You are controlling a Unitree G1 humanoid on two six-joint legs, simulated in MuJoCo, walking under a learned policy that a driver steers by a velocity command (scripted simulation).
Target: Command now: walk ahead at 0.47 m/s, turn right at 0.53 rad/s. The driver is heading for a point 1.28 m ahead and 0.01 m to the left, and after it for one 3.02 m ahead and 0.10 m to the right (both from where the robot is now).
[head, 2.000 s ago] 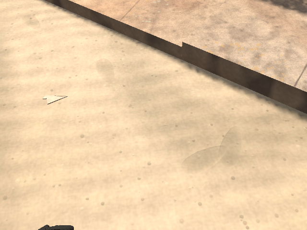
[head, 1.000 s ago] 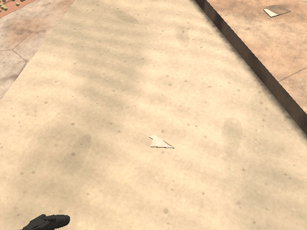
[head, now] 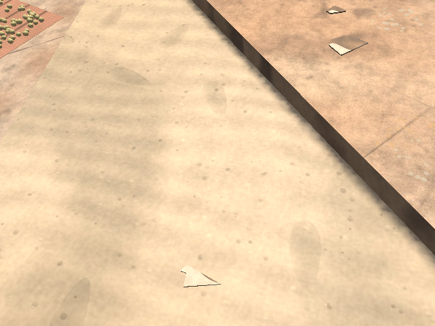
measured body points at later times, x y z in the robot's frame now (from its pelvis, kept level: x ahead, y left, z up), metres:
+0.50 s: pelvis +0.29 +0.02 -0.01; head +0.32 +0.02 +0.44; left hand +0.49 +0.26 -0.11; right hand +0.30 -0.27 -0.12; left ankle +0.32 +0.12 -0.75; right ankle +0.27 -0.13 -0.68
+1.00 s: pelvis +0.53 -0.10 +0.00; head +0.55 -0.12 +0.45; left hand +0.63 +0.17 -0.11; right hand +0.63 -0.40 -0.12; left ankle +0.61 +0.05 -0.67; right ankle +0.50 -0.20 -0.75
